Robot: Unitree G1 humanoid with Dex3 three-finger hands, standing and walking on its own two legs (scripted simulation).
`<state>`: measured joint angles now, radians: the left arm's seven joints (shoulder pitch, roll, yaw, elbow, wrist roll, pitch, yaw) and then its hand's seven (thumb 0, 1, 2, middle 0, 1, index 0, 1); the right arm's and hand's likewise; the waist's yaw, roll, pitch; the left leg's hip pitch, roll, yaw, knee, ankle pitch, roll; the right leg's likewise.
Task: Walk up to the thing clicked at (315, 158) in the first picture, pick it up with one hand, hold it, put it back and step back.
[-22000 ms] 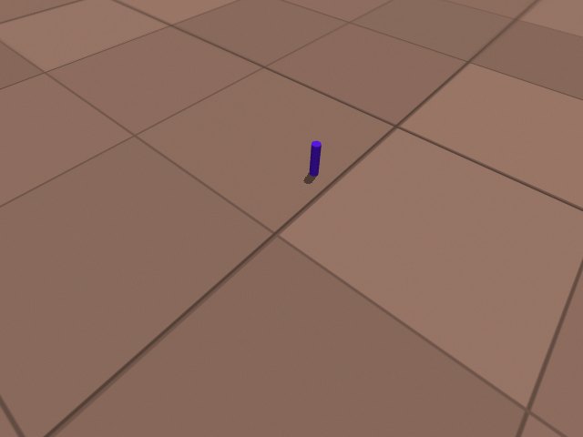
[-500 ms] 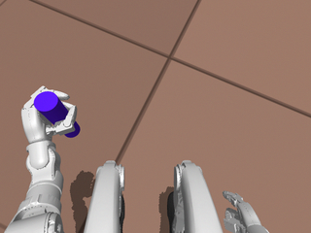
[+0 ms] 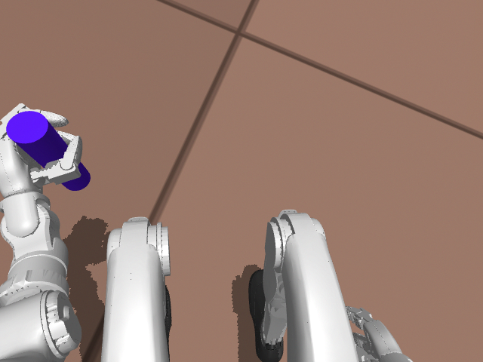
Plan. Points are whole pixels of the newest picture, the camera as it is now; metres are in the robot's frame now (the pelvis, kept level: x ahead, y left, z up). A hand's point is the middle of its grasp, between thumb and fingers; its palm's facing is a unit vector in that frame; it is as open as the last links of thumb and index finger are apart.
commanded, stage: crouch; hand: left
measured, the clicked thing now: (56, 157) +0.43 +0.27 -0.07
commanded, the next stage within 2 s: lower in 0.50 s
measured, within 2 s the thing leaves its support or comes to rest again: rests again in 1.80 s
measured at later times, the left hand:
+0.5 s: hand (68, 165) +0.43 +0.27 -0.11, palm faces +0.34 -0.94 -0.02, open 6.4 cm
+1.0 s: hand (80, 177) +0.43 +0.27 -0.18, palm faces +0.37 -0.93 -0.02, open 6.3 cm
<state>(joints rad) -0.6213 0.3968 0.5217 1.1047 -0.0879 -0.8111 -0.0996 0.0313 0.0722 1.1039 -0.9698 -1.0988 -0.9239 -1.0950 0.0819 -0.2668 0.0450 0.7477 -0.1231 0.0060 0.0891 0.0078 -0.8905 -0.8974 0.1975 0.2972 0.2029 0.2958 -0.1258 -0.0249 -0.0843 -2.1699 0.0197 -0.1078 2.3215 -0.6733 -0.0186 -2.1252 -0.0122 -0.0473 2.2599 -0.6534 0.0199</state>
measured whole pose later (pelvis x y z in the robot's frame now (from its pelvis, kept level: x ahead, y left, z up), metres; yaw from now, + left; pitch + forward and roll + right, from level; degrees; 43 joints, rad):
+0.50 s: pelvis +0.00 +0.00 -0.04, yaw -3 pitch +26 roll -8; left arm -0.58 0.46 0.56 1.08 -0.10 -0.84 -0.09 0.03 0.07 1.10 -0.97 -1.10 -0.92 -1.10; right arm 0.00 -0.31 0.12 0.71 -0.18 0.03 0.11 0.00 -0.89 -0.90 0.20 0.30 0.20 0.30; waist -0.14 -0.06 0.02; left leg -2.25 0.01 -0.17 2.48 -0.69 -0.03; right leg -2.18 0.00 -0.09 2.38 -0.65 0.03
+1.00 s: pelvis +0.00 +0.01 -0.07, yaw -6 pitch +20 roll -11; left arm -0.57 0.56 0.60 1.19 -0.09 -0.96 -0.04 0.03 0.07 1.11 -0.97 -1.10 -0.92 -1.10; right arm -0.05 -0.33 0.25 0.68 -0.25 0.02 0.14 0.00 -0.90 -0.90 0.20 0.30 0.21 0.30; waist -0.19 -0.14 0.15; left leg -2.27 0.01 -0.24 2.59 -0.70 -0.03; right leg -2.18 0.02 -0.14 2.44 -0.63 0.04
